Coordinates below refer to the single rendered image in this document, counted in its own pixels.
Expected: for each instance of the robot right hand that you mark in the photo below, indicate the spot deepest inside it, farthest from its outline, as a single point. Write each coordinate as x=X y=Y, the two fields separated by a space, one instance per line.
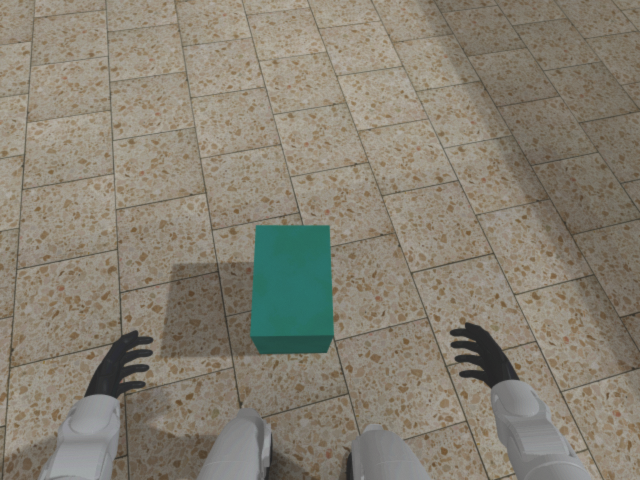
x=492 y=360

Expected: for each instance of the right robot shin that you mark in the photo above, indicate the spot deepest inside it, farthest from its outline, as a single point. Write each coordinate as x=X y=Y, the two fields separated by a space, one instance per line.
x=373 y=427

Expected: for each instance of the robot right forearm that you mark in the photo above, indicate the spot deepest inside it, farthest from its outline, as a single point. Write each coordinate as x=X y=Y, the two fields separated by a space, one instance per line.
x=537 y=450

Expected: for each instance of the robot left forearm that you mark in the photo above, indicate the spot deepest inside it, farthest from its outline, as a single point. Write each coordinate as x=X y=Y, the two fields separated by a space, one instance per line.
x=87 y=441

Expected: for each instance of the robot left hand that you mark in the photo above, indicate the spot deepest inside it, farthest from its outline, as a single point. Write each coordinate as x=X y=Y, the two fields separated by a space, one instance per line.
x=107 y=377

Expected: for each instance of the left robot thigh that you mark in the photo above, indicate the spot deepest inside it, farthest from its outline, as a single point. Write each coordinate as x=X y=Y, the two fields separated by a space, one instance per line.
x=240 y=452

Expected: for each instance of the carton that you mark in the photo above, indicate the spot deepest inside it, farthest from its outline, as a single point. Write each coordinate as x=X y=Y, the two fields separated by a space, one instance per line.
x=292 y=304

